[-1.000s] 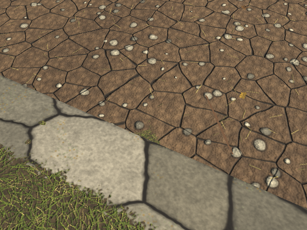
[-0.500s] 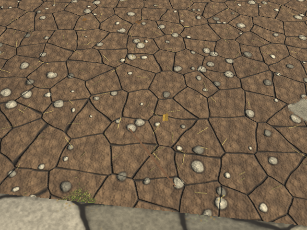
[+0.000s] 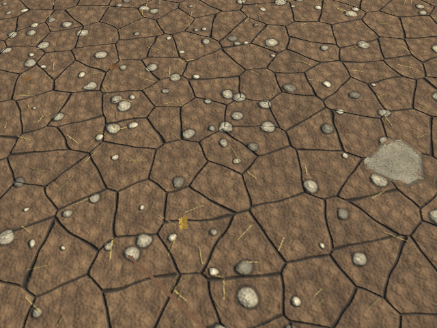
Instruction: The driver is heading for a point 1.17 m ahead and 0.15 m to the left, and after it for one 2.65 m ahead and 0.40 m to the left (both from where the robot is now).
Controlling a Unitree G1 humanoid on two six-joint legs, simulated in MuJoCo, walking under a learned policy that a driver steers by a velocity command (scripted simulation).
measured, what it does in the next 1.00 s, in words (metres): goes down: left foot, then right foot 0.03 m lower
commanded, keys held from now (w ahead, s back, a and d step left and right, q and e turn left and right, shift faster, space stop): w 1.00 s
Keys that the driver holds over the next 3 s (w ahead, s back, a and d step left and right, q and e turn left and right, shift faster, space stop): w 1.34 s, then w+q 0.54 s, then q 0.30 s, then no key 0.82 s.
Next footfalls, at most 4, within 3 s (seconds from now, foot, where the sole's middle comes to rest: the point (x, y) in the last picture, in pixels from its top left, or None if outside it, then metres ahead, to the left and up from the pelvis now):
0.20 left None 0.30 0.13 -0.78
0.74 right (278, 307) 0.55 -0.10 -0.82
1.22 left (234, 219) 0.86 0.05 -0.82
1.74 right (284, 161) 1.13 -0.15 -0.82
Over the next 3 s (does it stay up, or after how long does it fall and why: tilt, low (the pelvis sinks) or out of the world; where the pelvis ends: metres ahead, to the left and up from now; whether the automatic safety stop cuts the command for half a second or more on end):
stays up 1.22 -0.02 -0.04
